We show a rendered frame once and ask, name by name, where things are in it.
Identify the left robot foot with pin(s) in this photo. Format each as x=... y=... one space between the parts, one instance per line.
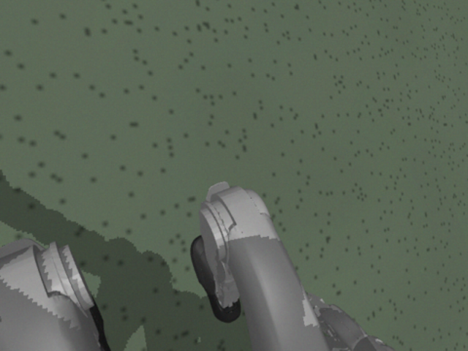
x=100 y=326

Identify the right robot hand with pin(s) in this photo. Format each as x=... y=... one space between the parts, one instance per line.
x=344 y=333

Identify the right robot arm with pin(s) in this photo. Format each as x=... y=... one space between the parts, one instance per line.
x=372 y=343

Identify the right robot foot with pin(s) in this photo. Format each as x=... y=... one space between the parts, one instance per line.
x=206 y=278

